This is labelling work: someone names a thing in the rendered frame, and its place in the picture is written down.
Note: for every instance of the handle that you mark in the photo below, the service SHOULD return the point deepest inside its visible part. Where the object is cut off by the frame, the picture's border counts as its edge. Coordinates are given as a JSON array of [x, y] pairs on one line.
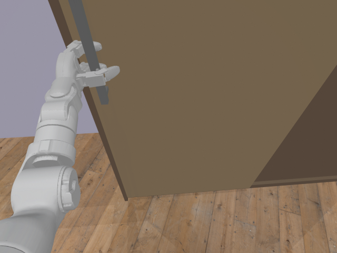
[[87, 43]]

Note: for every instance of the wardrobe door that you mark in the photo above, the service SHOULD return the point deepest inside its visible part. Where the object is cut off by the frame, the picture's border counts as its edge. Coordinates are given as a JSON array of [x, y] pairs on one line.
[[207, 89], [310, 148]]

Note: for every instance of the left robot forearm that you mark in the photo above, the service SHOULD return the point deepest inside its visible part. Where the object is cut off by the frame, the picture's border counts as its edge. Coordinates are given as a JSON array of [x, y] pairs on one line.
[[56, 129]]

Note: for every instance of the left robot upper arm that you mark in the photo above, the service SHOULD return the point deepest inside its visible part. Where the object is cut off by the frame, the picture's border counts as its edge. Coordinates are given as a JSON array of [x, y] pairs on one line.
[[41, 199]]

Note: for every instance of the robot left hand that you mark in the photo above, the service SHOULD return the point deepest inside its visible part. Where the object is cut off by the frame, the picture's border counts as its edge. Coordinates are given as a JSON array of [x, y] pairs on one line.
[[67, 65]]

